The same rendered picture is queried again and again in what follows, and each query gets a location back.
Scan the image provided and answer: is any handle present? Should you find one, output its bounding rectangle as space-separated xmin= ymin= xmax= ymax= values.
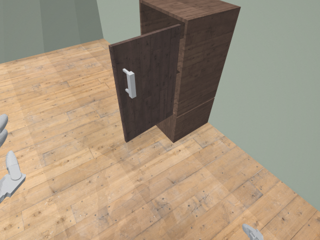
xmin=122 ymin=68 xmax=136 ymax=99

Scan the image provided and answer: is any right robot hand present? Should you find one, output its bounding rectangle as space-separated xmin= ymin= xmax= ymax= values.
xmin=242 ymin=223 xmax=264 ymax=240

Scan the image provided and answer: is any left robot hand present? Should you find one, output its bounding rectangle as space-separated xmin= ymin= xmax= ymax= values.
xmin=0 ymin=114 xmax=26 ymax=203

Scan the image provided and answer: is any cupboard door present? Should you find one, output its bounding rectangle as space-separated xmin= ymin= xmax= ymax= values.
xmin=108 ymin=24 xmax=181 ymax=143

